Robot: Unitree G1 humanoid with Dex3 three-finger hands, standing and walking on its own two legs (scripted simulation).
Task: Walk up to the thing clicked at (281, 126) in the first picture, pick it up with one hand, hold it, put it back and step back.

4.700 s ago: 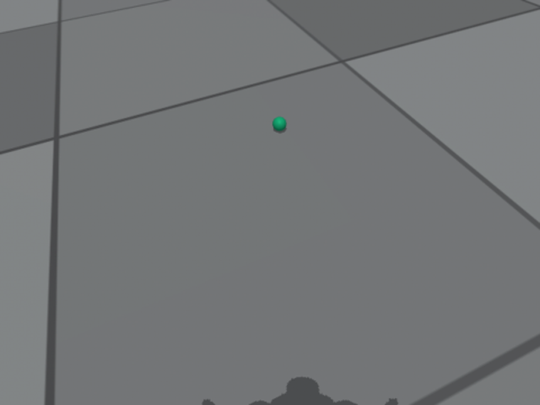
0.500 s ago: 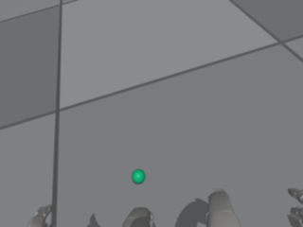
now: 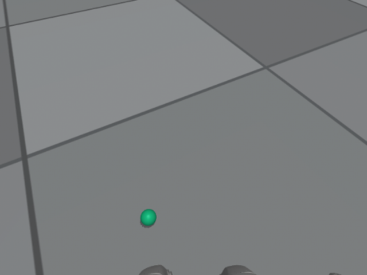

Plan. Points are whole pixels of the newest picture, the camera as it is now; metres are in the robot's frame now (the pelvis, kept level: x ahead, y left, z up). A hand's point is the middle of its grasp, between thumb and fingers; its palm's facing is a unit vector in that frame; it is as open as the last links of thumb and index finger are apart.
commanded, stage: walk up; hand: left
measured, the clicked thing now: (148, 217) +0.47 +0.22 -0.71
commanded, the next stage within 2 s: none
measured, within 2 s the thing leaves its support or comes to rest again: neither
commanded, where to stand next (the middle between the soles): +0.10 -0.02 m, yaw +3 degrees
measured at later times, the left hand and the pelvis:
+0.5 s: hand out of the picture +0.02 +0.24 -0.12, palm faces +0.06 -0.90 -0.44, open 7.4 cm; pelvis +0.03 -0.05 +0.01, yaw +2 degrees
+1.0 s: hand (117, 263) +0.17 +0.19 -0.13, palm faces +0.05 -0.89 -0.46, open 7.3 cm; pelvis +0.08 -0.08 -0.01, yaw +3 degrees
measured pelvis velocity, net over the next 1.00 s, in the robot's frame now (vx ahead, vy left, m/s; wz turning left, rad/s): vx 0.08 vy -0.08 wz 0.05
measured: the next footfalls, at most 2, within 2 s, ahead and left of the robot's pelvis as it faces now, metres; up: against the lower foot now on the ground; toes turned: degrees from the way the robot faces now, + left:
right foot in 0.16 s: -0.02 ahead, -0.14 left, +0.00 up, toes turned -5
left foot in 0.56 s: +0.17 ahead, +0.10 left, +0.00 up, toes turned +6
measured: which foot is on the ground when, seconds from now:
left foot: down 0.00-0.16, up 0.18-0.54, down 0.56-0.90, up 0.92-1.00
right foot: up 0.00-0.14, down 0.16-0.60, up 0.62-0.84, down 0.86-1.00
